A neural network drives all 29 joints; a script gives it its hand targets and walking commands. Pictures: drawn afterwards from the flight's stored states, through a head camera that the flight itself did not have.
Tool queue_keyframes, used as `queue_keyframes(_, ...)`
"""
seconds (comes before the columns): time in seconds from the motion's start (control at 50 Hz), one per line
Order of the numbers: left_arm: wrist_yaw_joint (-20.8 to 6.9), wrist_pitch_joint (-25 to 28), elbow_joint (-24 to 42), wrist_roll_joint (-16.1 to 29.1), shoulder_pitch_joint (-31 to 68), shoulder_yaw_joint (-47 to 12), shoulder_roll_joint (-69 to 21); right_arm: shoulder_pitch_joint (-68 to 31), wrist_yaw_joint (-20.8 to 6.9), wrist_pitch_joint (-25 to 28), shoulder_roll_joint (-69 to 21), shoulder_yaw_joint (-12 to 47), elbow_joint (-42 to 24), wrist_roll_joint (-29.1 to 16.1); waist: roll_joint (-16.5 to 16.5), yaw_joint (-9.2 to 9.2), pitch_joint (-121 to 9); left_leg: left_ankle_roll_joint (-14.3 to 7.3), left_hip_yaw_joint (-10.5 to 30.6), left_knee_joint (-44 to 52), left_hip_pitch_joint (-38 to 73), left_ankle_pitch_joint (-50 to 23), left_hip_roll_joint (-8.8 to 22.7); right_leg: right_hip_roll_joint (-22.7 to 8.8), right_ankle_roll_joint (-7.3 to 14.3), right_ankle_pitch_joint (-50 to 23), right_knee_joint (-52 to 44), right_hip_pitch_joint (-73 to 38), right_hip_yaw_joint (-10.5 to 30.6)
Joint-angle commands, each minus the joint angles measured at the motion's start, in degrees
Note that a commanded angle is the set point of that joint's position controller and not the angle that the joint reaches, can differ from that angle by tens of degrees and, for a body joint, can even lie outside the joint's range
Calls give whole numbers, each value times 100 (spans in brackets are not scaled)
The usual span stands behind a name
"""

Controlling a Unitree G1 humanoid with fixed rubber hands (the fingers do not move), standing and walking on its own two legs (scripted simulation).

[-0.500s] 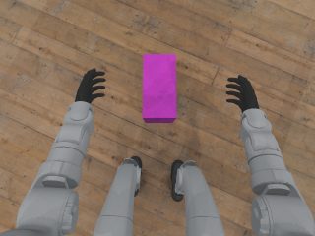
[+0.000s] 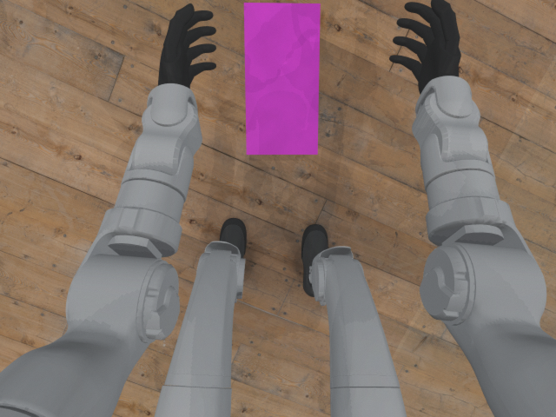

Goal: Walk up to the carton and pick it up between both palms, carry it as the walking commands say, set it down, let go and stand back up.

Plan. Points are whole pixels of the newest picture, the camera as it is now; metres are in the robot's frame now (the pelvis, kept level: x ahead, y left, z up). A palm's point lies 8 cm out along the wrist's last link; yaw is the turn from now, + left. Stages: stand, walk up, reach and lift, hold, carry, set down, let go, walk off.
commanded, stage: reach and lift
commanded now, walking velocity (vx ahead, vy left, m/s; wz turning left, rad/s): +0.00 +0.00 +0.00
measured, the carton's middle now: (279, 90) +0.53 +0.00 -0.56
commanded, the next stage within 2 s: none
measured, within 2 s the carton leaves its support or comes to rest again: neither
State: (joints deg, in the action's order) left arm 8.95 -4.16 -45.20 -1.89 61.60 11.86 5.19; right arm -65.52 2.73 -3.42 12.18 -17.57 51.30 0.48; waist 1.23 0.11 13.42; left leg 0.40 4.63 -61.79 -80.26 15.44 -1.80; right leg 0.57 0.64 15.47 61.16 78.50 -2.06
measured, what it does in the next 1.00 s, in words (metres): lowers itself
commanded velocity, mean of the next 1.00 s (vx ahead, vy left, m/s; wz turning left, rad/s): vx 0.00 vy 0.00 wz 0.00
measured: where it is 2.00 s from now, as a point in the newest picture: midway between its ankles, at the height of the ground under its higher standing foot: (273, 269)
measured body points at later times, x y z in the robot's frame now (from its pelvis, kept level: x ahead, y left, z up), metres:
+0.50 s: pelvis +0.03 -0.01 -0.08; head +0.39 -0.01 +0.18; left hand +0.47 +0.13 -0.31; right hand +0.49 -0.18 -0.30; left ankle +0.06 +0.12 -0.63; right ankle +0.05 -0.13 -0.63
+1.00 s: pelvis -0.05 -0.02 -0.22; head +0.33 -0.04 +0.03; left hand +0.46 +0.13 -0.43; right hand +0.47 -0.18 -0.42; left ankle +0.05 +0.12 -0.64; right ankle +0.04 -0.13 -0.64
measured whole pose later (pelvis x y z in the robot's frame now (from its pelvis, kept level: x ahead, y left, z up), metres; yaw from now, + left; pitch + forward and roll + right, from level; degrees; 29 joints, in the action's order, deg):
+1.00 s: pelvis -0.05 -0.02 -0.22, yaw -1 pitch +47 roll +1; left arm 7.5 -0.2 -55.2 2.0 69.6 16.3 10.2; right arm -70.7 5.3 -2.5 11.0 -12.1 49.5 2.4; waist 1.2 0.1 10.3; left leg 2.9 3.6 -106.7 -122.7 31.3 -1.9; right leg 4.8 0.0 31.9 107.7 122.8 0.9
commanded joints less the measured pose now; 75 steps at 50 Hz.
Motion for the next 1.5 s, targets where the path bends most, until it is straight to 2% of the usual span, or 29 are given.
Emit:
queue_keyframes(0.0, 145, 330, 1990, -173, 2088, 348, 519, -1590, 6, 360, 937, -264, -1525, 197, 181, -242, -9564, 211, 22, -463, 4302, -3082, -346, 467, -146, -2426, 204, -2208, 265)
queue_keyframes(0.04, 137, 261, 1453, -320, 2055, 411, 497, -1317, -29, 340, 767, -232, -833, 191, 301, -297, -8500, 245, -146, -367, 3369, -1368, -307, 364, -161, -926, 173, -1838, 243)
queue_keyframes(0.08, 125, 313, 974, -457, 1817, 509, 337, -957, -64, 382, 374, -256, -185, 249, 411, -311, -7272, 286, -273, -544, 2245, -727, -318, 380, -138, -557, 387, -1295, 268)
queue_keyframes(0.1, 83, 391, 493, -568, 1278, 632, 111, -529, -84, 428, 62, -347, 269, 358, 399, -287, -6428, 286, -316, -748, 1512, -1024, -364, 451, -141, -962, 603, -880, 279)
queue_keyframes(0.12, 12, 477, -35, -717, 594, 779, -185, 73, -110, 476, -322, -470, 656, 551, 244, -302, -5907, 273, -286, -938, 1025, -1957, -415, 511, -179, -2053, 816, -588, 351)
queue_keyframes(0.14, -83, 570, -475, -825, -232, 901, -441, 817, -147, 502, -777, -487, 834, 662, 28, -275, -5800, 253, -163, -1027, 763, -3431, -429, 479, -204, -3937, 988, -826, 556)
queue_keyframes(0.16, -163, 583, -1115, -922, -930, 1081, -613, 1222, -170, 506, -1082, -627, 1096, 761, -205, -206, -5824, 216, -70, -1075, 675, -3940, -371, 440, -275, -4517, 980, -739, 691)
queue_keyframes(0.18, -161, 610, -1124, -1053, -1233, 1274, -685, 1201, -163, 507, -1033, -840, 831, 849, -237, -98, -6170, 151, -62, -958, 482, -3971, -263, 395, -322, -4444, 949, -765, 767)
queue_keyframes(0.2, -196, 621, -961, -1080, -1097, 1265, -637, 909, -181, 507, -800, -842, 601, 841, -116, -50, -6501, 182, -170, -1040, 449, -3363, -284, 394, -342, -3592, 1015, -602, 726)
queue_keyframes(0.24, -233, 658, -101, -840, -118, 1006, -178, -86, -98, 544, -204, -629, -552, 761, -236, -88, -7578, 283, -284, -1449, 663, -2791, -384, 434, -308, -3083, 1340, -924, 625)
queue_keyframes(0.26, -197, 699, 497, -668, 276, 891, 42, -362, -28, 573, 46, -475, -1097, 700, -203, -98, -8372, 303, -326, -1585, 725, -2851, -406, 451, -286, -3239, 1553, -1262, 579)
queue_keyframes(0.32, -91, 835, 1462, -161, 1219, 654, 497, -966, 201, 699, 344, -129, -1880, 565, -253, -181, -9376, 332, -440, -1994, 293, -2677, -432, 453, -234, -3452, 2072, -1754, 540)
queue_keyframes(0.38, -5, 877, 1534, 333, 1156, 183, 591, -1037, 344, 739, 145, 538, -2168, 134, -447, -123, -9462, 295, -474, -2278, -273, -2641, -445, 412, -267, -3885, 2421, -2191, 597)
queue_keyframes(0.42, 31, 852, 1242, 471, 997, 12, 673, -846, 356, 693, -14, 901, -1879, -161, -491, 31, -9188, 254, -476, -2482, -463, -2526, -429, 379, -310, -3738, 2626, -1925, 610)
queue_keyframes(0.48, 54, 778, 498, 253, 715, 184, 829, -465, 319, 582, -43, 868, -930, -245, -259, 207, -8224, 289, -527, -2761, -634, -2314, -421, 435, -345, -3019, 2826, -718, 555)
queue_keyframes(0.52, 55, 745, 509, 125, 860, 272, 905, -560, 302, 527, 36, 787, -909, -287, -122, 219, -8100, 301, -530, -2954, -475, -2372, -425, 494, -361, -2741, 2947, -199, 507)
queue_keyframes(0.6, -35, 659, -134, 110, 773, 373, 777, -635, 252, 498, 138, 616, -595, -235, -72, 165, -7445, 304, -519, -3285, -682, -2386, -429, 577, -372, -2447, 3175, 675, 422)
queue_keyframes(0.72, -170, 584, -340, 471, 1279, 157, 792, -1371, 286, 421, 228, 873, -887, -380, -316, 220, -7389, 274, -587, -3752, -1169, -1964, -430, 527, -391, -2143, 3624, 676, 420)
queue_keyframes(0.82, -161, 597, -455, 434, 1893, 418, 1331, -1855, 358, 295, 316, 857, -624, -343, -536, 353, -6922, 296, -626, -4163, -1684, -1640, -383, 501, -469, -1932, 4000, 879, 478)
queue_keyframes(0.9, -117, 522, -584, 363, 2670, 503, 1726, -2474, 397, 101, 482, 927, -174, -370, -481, 492, -6460, 265, -667, -4429, -1892, -791, -300, 467, -463, -888, 4261, 1217, 437)
queue_keyframes(0.98, -116, 431, -849, 378, 3420, 515, 1873, -3045, 382, -80, 639, 929, 434, -316, -392, 465, -5837, 283, -734, -4611, -2198, 111, -194, 384, -395, -53, 4418, 1394, 423)
queue_keyframes(1.14, -86, 226, -1088, 902, 4789, 291, 2040, -4940, 396, -181, 1380, 1273, 66, -733, -371, 540, -6146, 225, -752, -5140, -1613, 848, -107, 243, -302, 1012, 4972, 1087, 283)
queue_keyframes(1.16, -89, 223, -1207, 984, 4864, 232, 1995, -5102, 391, -165, 1430, 1349, 38, -808, -351, 566, -6146, 214, -748, -5209, -1516, 806, -105, 229, -298, 1017, 5039, 1067, 268)
queue_keyframes(1.2, -106, 170, -1687, 1029, 4673, 124, 1940, -5128, 372, -118, 1530, 1380, -50, -916, -335, 414, -6076, 175, -725, -5354, -1335, 596, -114, 253, -327, 823, 5124, 1188, 168)
queue_keyframes(1.24, -118, 161, -1874, 1001, 4424, 11, 1923, -4946, 331, -58, 1507, 1422, 65, -1086, -174, 456, -6209, 155, -727, -5441, -1105, 259, -138, 290, -351, 514, 5251, 1254, 105)
queue_keyframes(1.3, -114, 287, -1453, 904, 4469, -182, 1834, -4359, 276, -28, 1321, 1436, 621, -1173, 128, 451, -6354, 210, -706, -5583, -854, -343, -175, 338, -370, -29, 5484, 1493, 70)
queue_keyframes(1.4, -81, 501, -933, 861, 4178, -453, 1562, -3183, 290, 19, 1011, 1240, 1609, -907, 401, -50, -6592, 337, -686, -5814, -546, -1168, -199, 394, -345, -911, 5661, 1694, 92)
queue_keyframes(1.44, -82, 547, -802, 920, 4102, -565, 1452, -3096, 300, 72, 922, 1243, 1553, -910, 434, -116, -6825, 343, -675, -5891, -384, -1426, -208, 409, -340, -1149, 5711, 1660, 121)
queue_keyframes(1.48, -74, 558, -813, 1003, 4031, -641, 1353, -3350, 325, 159, 920, 1358, 1121, -1017, 407, -57, -7094, 313, -671, -5966, -235, -1629, -225, 421, -344, -1314, 5742, 1534, 161)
